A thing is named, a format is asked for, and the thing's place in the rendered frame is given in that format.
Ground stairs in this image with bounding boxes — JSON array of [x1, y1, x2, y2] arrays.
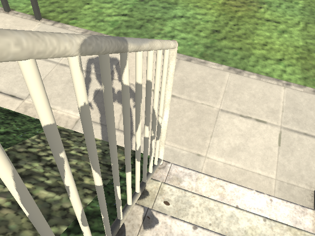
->
[[115, 160, 315, 236]]

